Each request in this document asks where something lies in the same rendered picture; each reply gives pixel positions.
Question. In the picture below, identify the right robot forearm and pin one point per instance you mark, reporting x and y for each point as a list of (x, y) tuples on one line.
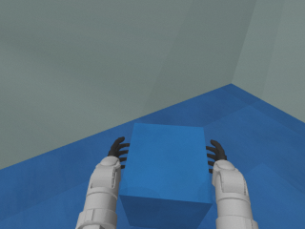
[(232, 198)]

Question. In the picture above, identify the left robot forearm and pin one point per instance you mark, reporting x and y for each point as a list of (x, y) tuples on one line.
[(100, 205)]

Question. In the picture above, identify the robot left hand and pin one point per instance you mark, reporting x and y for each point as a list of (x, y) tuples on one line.
[(114, 151)]

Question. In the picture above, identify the robot right hand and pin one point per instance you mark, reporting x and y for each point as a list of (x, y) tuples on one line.
[(219, 153)]

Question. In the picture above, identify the carton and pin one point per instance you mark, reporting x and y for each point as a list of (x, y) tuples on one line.
[(166, 182)]

